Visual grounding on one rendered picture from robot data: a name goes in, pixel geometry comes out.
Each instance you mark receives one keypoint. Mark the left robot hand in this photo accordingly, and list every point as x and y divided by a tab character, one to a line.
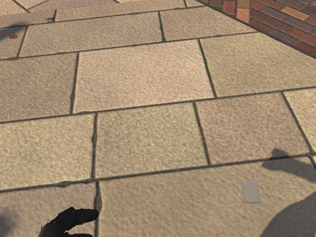
68	219

